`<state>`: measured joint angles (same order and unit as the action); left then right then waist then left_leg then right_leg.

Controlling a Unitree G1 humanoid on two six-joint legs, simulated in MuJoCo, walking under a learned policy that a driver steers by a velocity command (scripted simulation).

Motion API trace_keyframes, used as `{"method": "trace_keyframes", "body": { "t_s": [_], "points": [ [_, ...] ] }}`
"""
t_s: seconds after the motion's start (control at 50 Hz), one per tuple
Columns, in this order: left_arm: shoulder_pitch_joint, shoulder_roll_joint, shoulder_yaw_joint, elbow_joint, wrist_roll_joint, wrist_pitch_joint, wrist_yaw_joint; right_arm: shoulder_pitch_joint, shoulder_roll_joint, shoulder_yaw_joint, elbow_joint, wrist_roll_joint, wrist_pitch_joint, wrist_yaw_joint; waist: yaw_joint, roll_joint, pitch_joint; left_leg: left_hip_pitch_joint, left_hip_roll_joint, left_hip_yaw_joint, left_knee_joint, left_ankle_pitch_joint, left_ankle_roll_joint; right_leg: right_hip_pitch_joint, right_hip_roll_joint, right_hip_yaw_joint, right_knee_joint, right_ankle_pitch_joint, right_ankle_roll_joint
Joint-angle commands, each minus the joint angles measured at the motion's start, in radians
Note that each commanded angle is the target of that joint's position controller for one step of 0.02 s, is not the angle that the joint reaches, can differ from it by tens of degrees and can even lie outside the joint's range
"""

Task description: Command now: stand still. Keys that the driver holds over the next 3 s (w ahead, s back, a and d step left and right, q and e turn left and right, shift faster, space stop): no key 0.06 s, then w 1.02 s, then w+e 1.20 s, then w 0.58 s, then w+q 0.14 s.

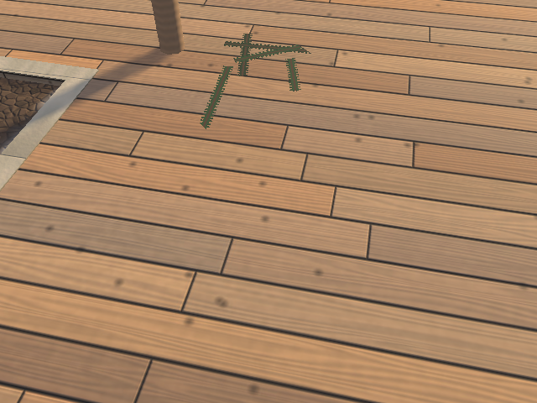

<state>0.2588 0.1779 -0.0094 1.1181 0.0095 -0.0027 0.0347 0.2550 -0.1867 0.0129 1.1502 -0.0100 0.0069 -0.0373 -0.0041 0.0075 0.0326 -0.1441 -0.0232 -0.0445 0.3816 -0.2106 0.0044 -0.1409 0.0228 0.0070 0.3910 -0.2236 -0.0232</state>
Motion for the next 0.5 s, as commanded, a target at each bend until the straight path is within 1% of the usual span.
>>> {"method": "trace_keyframes", "body": {
  "t_s": [0.02, 0.06, 0.08, 0.1, 0.12, 0.14, 0.16, 0.18, 0.2, 0.22, 0.24, 0.26, 0.28, 0.3, 0.32, 0.34, 0.36, 0.38, 0.4, 0.42, 0.44, 0.46, 0.5],
  "points": [
    [0.053, 0.088, 0.013, -0.008, 0.0, -0.006, 0.004, 0.054, -0.083, -0.012, -0.004, 0.0, -0.005, -0.004, 0.001, -0.014, 0.031, -0.026, 0.087, -0.073, -0.054, 0.101, 0.028, -0.033, -0.103, 0.097, -0.076, 0.092, -0.026],
    [0.06, 0.084, 0.012, -0.003, 0.0, -0.006, 0.005, 0.059, -0.078, -0.011, 0.0, 0.0, -0.005, -0.005, 0.001, -0.013, 0.032, -0.026, 0.087, -0.072, -0.052, 0.101, 0.028, -0.034, -0.102, 0.097, -0.075, 0.093, -0.026],
    [0.071, 0.081, 0.012, 0.001, 0.001, -0.005, 0.004, 0.068, -0.071, -0.009, 0.005, -0.001, -0.004, -0.005, 0.003, -0.016, 0.011, -0.021, 0.077, -0.065, -0.054, 0.031, 0.03, -0.028, -0.095, 0.097, -0.087, 0.002, -0.029],
    [0.076, 0.097, 0.019, 0.001, 0.002, -0.002, 0.004, 0.07, -0.076, -0.013, 0.003, -0.003, -0.003, -0.004, 0.005, -0.027, 0.02, -0.038, 0.055, -0.05, -0.032, -0.069, 0.036, -0.039, -0.084, 0.103, -0.091, -0.126, -0.038],
    [0.083, 0.12, 0.03, -0.001, 0.002, 0.005, 0.003, 0.071, -0.083, -0.018, -0.004, -0.006, 0.0, -0.003, 0.007, -0.049, 0.031, -0.072, 0.023, -0.025, 0.017, -0.209, 0.049, -0.058, -0.078, 0.119, -0.09, -0.299, -0.059],
    [0.095, 0.135, 0.039, -0.005, 0.004, 0.011, 0.001, 0.063, -0.083, -0.021, -0.016, -0.013, 0.003, 0.002, 0.015, -0.072, 0.065, -0.138, 0.002, -0.011, 0.061, -0.329, 0.061, -0.084, -0.094, 0.162, -0.109, -0.461, -0.086],
    [0.124, 0.141, 0.045, -0.005, 0.005, 0.016, -0.001, 0.041, -0.073, -0.021, -0.034, -0.021, 0.003, 0.007, 0.031, -0.094, 0.111, -0.22, -0.013, 0.003, 0.119, -0.373, 0.066, -0.091, -0.134, 0.229, -0.146, -0.573, -0.117],
    [0.164, 0.15, 0.053, 0.004, 0.006, 0.017, -0.002, 0.022, -0.042, -0.016, -0.053, -0.027, -0.002, 0.014, 0.045, -0.138, 0.131, -0.278, -0.027, 0.043, 0.206, -0.335, 0.063, -0.072, -0.198, 0.322, -0.196, -0.642, -0.154],
    [0.185, 0.157, 0.061, 0.01, 0.008, 0.015, -0.001, 0.009, -0.024, -0.012, -0.069, -0.035, -0.012, 0.019, 0.049, -0.165, 0.143, -0.301, -0.012, 0.082, 0.289, -0.257, 0.06, -0.071, -0.269, 0.404, -0.238, -0.654, -0.192],
    [0.183, 0.152, 0.064, 0.007, 0.011, 0.009, -0.003, -0.007, -0.031, -0.014, -0.086, -0.035, -0.024, 0.024, 0.047, -0.153, 0.148, -0.304, 0.017, 0.079, 0.335, -0.223, 0.061, -0.093, -0.303, 0.437, -0.264, -0.61, -0.212],
    [0.163, 0.156, 0.068, -0.002, 0.015, 0.003, -0.006, -0.006, -0.04, -0.019, -0.096, -0.03, -0.035, 0.029, 0.034, -0.137, 0.138, -0.294, 0.029, 0.074, 0.343, -0.235, 0.064, -0.099, -0.304, 0.427, -0.263, -0.554, -0.213],
    [0.138, 0.161, 0.072, -0.013, 0.016, -0.004, -0.009, 0.009, -0.041, -0.021, -0.1, -0.025, -0.046, 0.035, 0.016, -0.128, 0.127, -0.26, 0.032, 0.078, 0.303, -0.246, 0.069, -0.109, -0.29, 0.388, -0.247, -0.506, -0.205],
    [0.1, 0.16, 0.075, -0.025, 0.01, -0.008, -0.011, 0.053, -0.031, -0.022, -0.092, -0.019, -0.055, 0.039, -0.015, -0.122, 0.118, -0.164, 0.021, 0.096, 0.223, -0.215, 0.078, -0.162, -0.256, 0.327, -0.219, -0.473, -0.186],
    [0.051, 0.156, 0.076, -0.041, 0.001, -0.01, -0.013, 0.14, -0.015, -0.023, -0.064, -0.012, -0.062, 0.039, -0.06, -0.114, 0.113, -0.001, -0.005, 0.12, 0.115, -0.15, 0.087, -0.264, -0.209, 0.259, -0.166, -0.46, -0.162],
    [0.019, 0.139, 0.075, -0.058, 0.002, -0.015, -0.015, 0.228, -0.023, -0.03, -0.03, -0.008, -0.066, 0.033, -0.095, -0.071, 0.118, 0.141, -0.024, 0.107, 0.031, -0.138, 0.088, -0.362, -0.154, 0.199, -0.069, -0.438, -0.138],
    [-0.011, 0.086, 0.061, -0.084, 0.005, -0.027, -0.021, 0.328, -0.079, -0.045, -0.012, -0.019, -0.074, 0.023, -0.13, 0.087, 0.096, 0.263, 0.131, -0.127, -0.11, -0.285, 0.106, -0.48, -0.069, 0.087, 0.17, -0.367, -0.101],
    [-0.035, 0.02, 0.043, -0.126, 0.005, -0.038, -0.03, 0.44, -0.187, -0.073, 0.005, -0.012, -0.075, 0.022, -0.15, 0.293, 0.063, 0.32, 0.358, -0.532, -0.292, -0.565, 0.177, -0.63, 0.042, -0.07, 0.458, -0.318, -0.066],
    [-0.049, 0.1, 0.06, -0.136, 0.036, -0.042, -0.038, 0.402, -0.177, -0.074, 0.008, -0.016, -0.065, 0.02, -0.107, 0.186, 0.13, 0.215, 0.405, -0.601, -0.297, -0.609, 0.225, -0.658, -0.015, -0.017, 0.617, -0.296, -0.08],
    [-0.057, 0.096, 0.06, -0.133, 0.036, -0.05, -0.049, 0.306, -0.134, -0.064, -0.03, -0.017, -0.071, 0.024, -0.058, 0.086, 0.171, 0.152, 0.367, -0.516, -0.29, -0.535, 0.217, -0.661, -0.056, 0.01, 0.672, -0.198, -0.085],
    [-0.038, 0.075, 0.056, -0.122, 0.027, -0.059, -0.058, 0.25, -0.115, -0.059, -0.053, -0.014, -0.082, 0.027, -0.03, 0.056, 0.162, 0.133, 0.32, -0.419, -0.294, -0.399, 0.199, -0.635, -0.077, 0.017, 0.676, -0.118, -0.077],
    [-0.03, 0.075, 0.059, -0.115, 0.025, -0.065, -0.066, 0.224, -0.099, -0.054, -0.067, -0.01, -0.092, 0.026, -0.011, 0.045, 0.141, 0.14, 0.283, -0.336, -0.298, -0.264, 0.182, -0.609, -0.09, 0.009, 0.663, -0.059, -0.066],
    [-0.03, 0.082, 0.062, -0.113, 0.029, -0.063, -0.071, 0.229, -0.081, -0.047, -0.064, -0.008, -0.102, 0.023, -0.005, 0.046, 0.12, 0.157, 0.254, -0.263, -0.293, -0.133, 0.171, -0.596, -0.093, -0.007, 0.654, -0.022, -0.054],
    [-0.047, 0.074, 0.063, -0.121, 0.029, -0.053, -0.073, 0.286, -0.065, -0.039, -0.042, -0.007, -0.111, 0.021, -0.006, 0.063, 0.085, 0.203, 0.224, -0.168, -0.257, 0.126, 0.165, -0.606, -0.081, -0.043, 0.654, 0.013, -0.038]
  ]
}}
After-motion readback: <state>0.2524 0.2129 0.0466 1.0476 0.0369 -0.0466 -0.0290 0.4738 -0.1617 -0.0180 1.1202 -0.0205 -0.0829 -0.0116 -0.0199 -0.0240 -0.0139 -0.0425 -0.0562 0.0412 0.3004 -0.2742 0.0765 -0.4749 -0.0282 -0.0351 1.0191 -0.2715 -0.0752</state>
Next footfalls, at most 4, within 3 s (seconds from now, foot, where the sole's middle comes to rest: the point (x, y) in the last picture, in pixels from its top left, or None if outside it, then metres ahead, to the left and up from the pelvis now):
0.78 right None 0.42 -0.05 -0.78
1.32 left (241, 324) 0.74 0.11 -0.78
1.84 right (329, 261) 0.95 -0.14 -0.78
2.42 left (337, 175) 1.31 -0.20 -0.78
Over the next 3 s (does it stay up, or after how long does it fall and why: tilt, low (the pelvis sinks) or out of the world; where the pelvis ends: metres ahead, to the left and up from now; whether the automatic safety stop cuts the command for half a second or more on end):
stays up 1.32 -0.39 -0.01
